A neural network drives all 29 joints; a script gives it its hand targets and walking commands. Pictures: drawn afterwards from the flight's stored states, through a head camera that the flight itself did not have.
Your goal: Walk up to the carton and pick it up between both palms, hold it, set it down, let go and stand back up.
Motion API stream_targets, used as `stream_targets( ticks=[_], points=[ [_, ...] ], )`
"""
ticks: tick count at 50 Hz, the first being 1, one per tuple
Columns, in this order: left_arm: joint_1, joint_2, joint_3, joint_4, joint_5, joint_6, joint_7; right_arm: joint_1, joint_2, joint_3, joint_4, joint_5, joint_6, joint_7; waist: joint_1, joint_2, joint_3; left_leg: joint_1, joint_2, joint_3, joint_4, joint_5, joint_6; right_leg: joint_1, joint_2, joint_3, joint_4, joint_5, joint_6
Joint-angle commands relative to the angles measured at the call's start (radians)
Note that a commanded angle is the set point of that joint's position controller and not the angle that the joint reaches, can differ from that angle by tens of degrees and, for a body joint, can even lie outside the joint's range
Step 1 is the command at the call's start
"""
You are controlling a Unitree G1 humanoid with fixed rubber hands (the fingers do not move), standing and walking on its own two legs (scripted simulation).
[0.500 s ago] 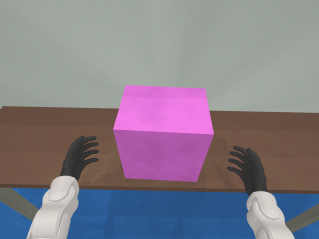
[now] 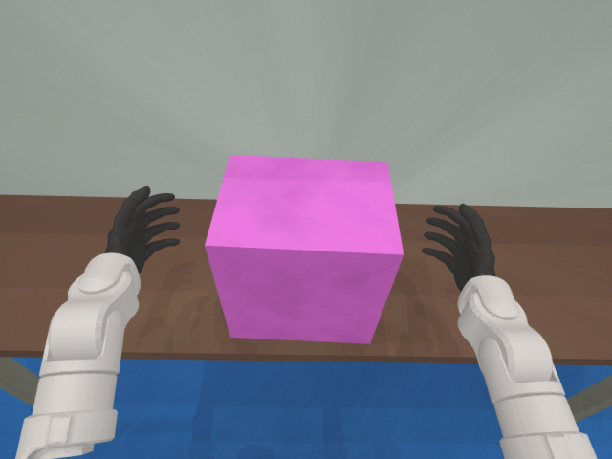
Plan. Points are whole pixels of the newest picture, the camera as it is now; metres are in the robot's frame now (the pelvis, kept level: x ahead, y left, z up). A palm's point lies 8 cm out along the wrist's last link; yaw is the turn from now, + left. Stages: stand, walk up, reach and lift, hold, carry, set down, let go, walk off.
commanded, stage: reach and lift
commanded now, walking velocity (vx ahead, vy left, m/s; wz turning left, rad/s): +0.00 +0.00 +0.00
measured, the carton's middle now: (304, 255) +0.40 +0.03 +0.03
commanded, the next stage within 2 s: none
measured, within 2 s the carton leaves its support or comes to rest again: neither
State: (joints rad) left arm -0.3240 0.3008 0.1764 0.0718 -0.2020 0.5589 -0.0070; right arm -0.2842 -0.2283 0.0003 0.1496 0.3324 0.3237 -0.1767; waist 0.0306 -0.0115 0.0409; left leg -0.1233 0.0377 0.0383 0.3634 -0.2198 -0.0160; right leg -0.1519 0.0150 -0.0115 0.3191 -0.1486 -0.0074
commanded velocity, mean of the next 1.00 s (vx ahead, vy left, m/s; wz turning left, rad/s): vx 0.00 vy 0.00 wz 0.00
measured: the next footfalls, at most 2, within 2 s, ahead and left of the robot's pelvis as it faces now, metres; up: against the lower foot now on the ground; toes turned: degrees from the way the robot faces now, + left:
none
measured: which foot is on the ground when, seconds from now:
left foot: down 0.00-1.00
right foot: down 0.00-1.00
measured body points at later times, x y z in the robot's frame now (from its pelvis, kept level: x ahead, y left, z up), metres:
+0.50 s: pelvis +0.00 +0.00 +0.00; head +0.01 +0.02 +0.45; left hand +0.40 +0.24 +0.17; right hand +0.41 -0.18 +0.15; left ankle -0.02 +0.12 -0.75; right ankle +0.01 -0.12 -0.75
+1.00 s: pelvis +0.00 +0.00 +0.00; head +0.01 +0.01 +0.45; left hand +0.43 +0.23 +0.14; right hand +0.44 -0.16 +0.12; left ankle -0.02 +0.12 -0.75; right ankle +0.01 -0.12 -0.75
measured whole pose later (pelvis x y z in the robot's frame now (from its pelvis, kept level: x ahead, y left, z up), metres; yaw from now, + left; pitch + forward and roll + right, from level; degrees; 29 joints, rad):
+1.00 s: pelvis +0.00 +0.00 +0.00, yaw +2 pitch +4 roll -1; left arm -0.90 0.34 0.06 0.95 -0.19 0.25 0.01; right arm -0.85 -0.23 0.01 0.92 0.33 0.20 -0.15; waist 0.00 -0.01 -0.04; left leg -0.25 0.04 0.01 0.41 -0.22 -0.02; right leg -0.25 0.02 -0.04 0.32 -0.14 -0.01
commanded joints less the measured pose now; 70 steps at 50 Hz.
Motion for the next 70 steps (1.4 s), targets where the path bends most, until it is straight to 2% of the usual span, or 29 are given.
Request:
stream_targets(
  ticks=[1,3,4,7,11,12,16,19,21,22,24,25,29,32,34,38,40,43,48,49,55,57,58,59,61,64,67,69,70],
  points=[
    [-0.412,0.177,0.055,-0.205,0.000,-0.009,0.005,-0.436,-0.159,-0.066,-0.184,0.015,-0.029,0.003,-0.012,0.056,-0.441,0.050,-0.053,0.024,0.007,0.416,-0.040,0.212,0.028,0.013,0.006,0.288,-0.002],
    [-0.443,0.179,0.049,-0.173,0.001,0.006,0.007,-0.470,-0.170,-0.077,-0.133,0.015,-0.015,0.004,-0.022,0.057,-0.430,0.051,-0.051,0.018,0.006,0.408,-0.040,0.203,0.031,0.009,0.005,0.280,-0.005],
    [-0.481,0.194,0.058,-0.196,-0.007,0.006,0.010,-0.505,-0.173,-0.073,-0.166,0.023,-0.019,0.000,-0.013,0.047,-0.469,0.046,-0.056,0.024,0.010,0.418,-0.037,0.214,0.030,0.013,0.011,0.306,0.003],
    [-0.539,0.203,0.043,-0.183,-0.010,0.016,0.025,-0.565,-0.195,-0.072,-0.116,0.043,-0.009,0.007,-0.019,0.068,-0.506,0.054,-0.049,0.015,0.021,0.449,-0.041,0.207,0.034,0.005,0.021,0.314,-0.003],
    [-0.642,0.209,0.032,-0.076,-0.010,0.030,0.033,-0.682,-0.227,-0.080,-0.032,0.050,0.004,0.023,-0.021,0.070,-0.498,0.053,-0.045,0.007,0.020,0.429,-0.039,0.165,0.038,-0.001,0.011,0.276,-0.010],
    [-0.615,0.200,0.033,-0.042,-0.002,0.034,0.033,-0.652,-0.219,-0.068,0.012,0.055,0.008,0.026,-0.018,0.067,-0.487,0.060,-0.043,0.006,0.020,0.431,-0.038,0.172,0.041,-0.003,0.009,0.272,-0.014],
    [-0.737,0.216,0.012,-0.039,-0.012,0.036,0.044,-0.763,-0.256,-0.079,0.058,0.058,0.007,0.036,-0.028,0.075,-0.562,0.070,-0.040,0.004,0.035,0.474,-0.043,0.166,0.045,-0.011,0.020,0.314,-0.009],
    [-0.778,0.233,0.012,0.095,-0.017,0.030,0.036,-0.834,-0.255,-0.056,0.122,0.063,0.015,0.045,-0.022,0.027,-0.534,0.035,-0.045,0.007,0.022,0.409,-0.022,0.171,0.034,0.000,0.014,0.301,0.003],
    [-0.863,0.264,0.013,0.122,-0.028,0.000,0.040,-0.906,-0.251,-0.062,0.126,0.058,0.008,0.041,-0.013,0.025,-0.572,-0.017,-0.050,0.010,0.008,0.350,-0.016,0.202,0.026,0.006,0.031,0.299,0.012],
    [-0.838,0.259,0.009,0.133,-0.027,-0.008,0.044,-0.888,-0.250,-0.051,0.146,0.062,0.003,0.041,-0.011,0.015,-0.590,0.006,-0.046,0.007,0.011,0.380,-0.015,0.216,0.033,0.002,0.037,0.324,0.013],
    [-0.928,0.277,-0.003,0.135,-0.032,-0.028,0.057,-0.957,-0.256,-0.050,0.177,0.073,-0.004,0.042,-0.009,0.060,-0.648,0.024,-0.047,0.004,0.034,0.422,-0.026,0.203,0.031,-0.005,0.042,0.357,0.007],
    [-0.964,0.274,-0.018,0.166,-0.036,-0.031,0.059,-0.993,-0.266,-0.057,0.220,0.071,-0.003,0.046,-0.022,0.069,-0.650,0.042,-0.041,-0.004,0.044,0.444,-0.031,0.178,0.038,-0.012,0.040,0.358,-0.001],
    [-1.031,0.262,-0.056,0.294,-0.045,-0.044,0.060,-1.055,-0.277,-0.070,0.341,0.061,-0.001,0.055,-0.037,0.085,-0.634,0.036,-0.040,-0.004,0.040,0.395,-0.035,0.144,0.035,-0.012,0.023,0.306,-0.011],
    [-1.097,0.280,-0.062,0.363,-0.049,-0.058,0.062,-1.129,-0.277,-0.058,0.390,0.066,-0.008,0.052,-0.035,0.076,-0.662,0.030,-0.041,-0.004,0.048,0.406,-0.031,0.154,0.031,-0.009,0.028,0.339,-0.002],
    [-1.106,0.282,-0.060,0.420,-0.050,-0.074,0.054,-1.152,-0.269,-0.049,0.415,0.062,-0.012,0.049,-0.034,0.037,-0.661,0.004,-0.043,-0.001,0.046,0.406,-0.021,0.182,0.031,-0.007,0.037,0.376,0.012],
    [-1.138,0.269,-0.079,0.579,-0.039,-0.139,0.042,-1.174,-0.226,-0.024,0.521,0.049,-0.030,0.048,-0.023,0.032,-0.621,-0.038,-0.047,0.002,0.027,0.355,-0.013,0.203,0.019,-0.001,0.034,0.341,0.012],
    [-1.104,0.244,-0.083,0.638,-0.011,-0.177,0.035,-1.130,-0.200,-0.014,0.613,0.039,-0.045,0.046,-0.029,0.060,-0.589,-0.038,-0.044,0.000,0.028,0.366,-0.018,0.204,0.020,0.000,0.035,0.331,0.006],
    [-1.048,0.208,-0.100,0.708,0.005,-0.255,0.015,-1.055,-0.155,-0.013,0.659,0.021,-0.092,0.036,-0.046,0.069,-0.562,-0.031,-0.048,-0.003,0.034,0.381,-0.029,0.195,0.023,-0.008,0.030,0.306,0.002],
    [-1.037,0.200,-0.084,0.665,0.009,-0.393,0.017,-1.059,-0.138,-0.021,0.551,-0.018,-0.211,0.024,-0.020,0.057,-0.604,0.006,-0.053,0.007,0.051,0.433,-0.045,0.152,0.031,-0.028,0.024,0.299,0.010],
    [-1.039,0.202,-0.079,0.685,0.010,-0.414,0.021,-1.058,-0.124,-0.022,0.550,-0.032,-0.226,0.021,-0.021,0.042,-0.595,-0.008,-0.052,0.003,0.058,0.431,-0.042,0.146,0.032,-0.029,0.032,0.311,0.014],
    [-1.075,0.174,-0.073,0.661,0.013,-0.544,0.047,-1.045,-0.095,-0.071,0.512,-0.103,-0.323,0.015,-0.024,0.097,-0.784,-0.045,-0.054,0.010,0.114,0.450,-0.068,0.101,0.027,-0.030,0.079,0.333,0.009],
    [-1.089,0.164,-0.089,0.684,-0.009,-0.592,0.055,-1.061,-0.094,-0.082,0.509,-0.117,-0.354,0.019,-0.032,0.085,-0.846,-0.070,-0.048,0.007,0.130,0.442,-0.069,0.077,0.028,-0.032,0.100,0.329,0.011],
    [-1.070,0.161,-0.086,0.728,-0.013,-0.614,0.055,-1.052,-0.088,-0.071,0.513,-0.121,-0.369,0.023,-0.020,0.074,-0.863,-0.088,-0.049,0.008,0.147,0.466,-0.066,0.082,0.025,-0.028,0.116,0.359,0.013],
    [-1.072,0.148,-0.099,0.745,-0.018,-0.642,0.054,-1.046,-0.088,-0.078,0.536,-0.126,-0.386,0.026,-0.035,0.073,-0.891,-0.096,-0.045,0.001,0.159,0.490,-0.073,0.075,0.027,-0.032,0.129,0.382,0.016],
    [-1.064,0.142,-0.101,0.794,-0.012,-0.699,0.053,-1.025,-0.084,-0.075,0.583,-0.135,-0.423,0.030,-0.036,0.084,-0.928,-0.117,-0.045,-0.001,0.183,0.515,-0.081,0.061,0.021,-0.027,0.150,0.406,0.014],
    [-1.066,0.113,-0.129,0.886,0.001,-0.747,0.055,-1.015,-0.102,-0.069,0.707,-0.123,-0.460,0.045,-0.050,0.118,-0.915,-0.097,-0.034,-0.013,0.197,0.519,-0.097,-0.017,0.026,-0.039,0.155,0.359,-0.001],
    [-1.044,0.122,-0.131,0.986,-0.021,-0.771,0.047,-1.029,-0.111,-0.033,0.756,-0.089,-0.488,0.044,-0.046,0.061,-0.855,-0.129,-0.037,-0.013,0.208,0.520,-0.084,-0.017,0.026,-0.032,0.159,0.381,0.009],
    [-1.028,0.108,-0.152,1.076,-0.040,-0.786,0.034,-1.044,-0.090,-0.002,0.816,-0.069,-0.489,0.037,-0.040,-0.006,-0.772,-0.232,-0.047,-0.012,0.194,0.437,-0.054,0.034,0.010,-0.012,0.175,0.383,0.029],
    [-1.042,0.113,-0.155,1.081,-0.046,-0.802,0.031,-1.049,-0.082,0.005,0.808,-0.057,-0.492,0.037,-0.036,-0.006,-0.773,-0.275,-0.049,-0.008,0.175,0.400,-0.049,0.039,0.001,-0.007,0.181,0.369,0.033]
  ],
)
